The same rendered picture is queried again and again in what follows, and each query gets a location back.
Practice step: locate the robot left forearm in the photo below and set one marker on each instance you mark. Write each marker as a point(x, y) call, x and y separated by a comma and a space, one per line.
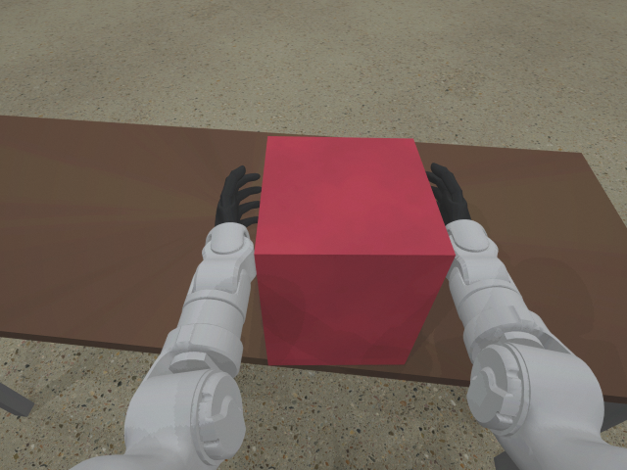
point(209, 329)

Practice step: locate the carton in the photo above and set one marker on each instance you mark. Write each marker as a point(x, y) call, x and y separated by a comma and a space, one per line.
point(351, 250)

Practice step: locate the left robot hand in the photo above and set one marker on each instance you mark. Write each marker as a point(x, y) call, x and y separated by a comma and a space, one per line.
point(228, 208)

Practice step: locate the right robot hand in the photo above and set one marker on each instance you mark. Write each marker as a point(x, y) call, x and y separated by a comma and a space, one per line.
point(451, 203)

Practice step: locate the robot left upper arm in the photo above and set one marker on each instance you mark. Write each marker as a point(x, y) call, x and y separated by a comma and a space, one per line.
point(182, 421)

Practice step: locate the robot right upper arm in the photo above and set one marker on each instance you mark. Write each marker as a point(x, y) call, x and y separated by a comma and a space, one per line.
point(545, 408)

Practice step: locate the robot right forearm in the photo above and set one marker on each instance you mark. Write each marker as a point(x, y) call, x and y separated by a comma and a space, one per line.
point(487, 301)

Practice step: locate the table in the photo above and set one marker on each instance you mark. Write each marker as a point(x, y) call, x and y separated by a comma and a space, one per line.
point(103, 224)

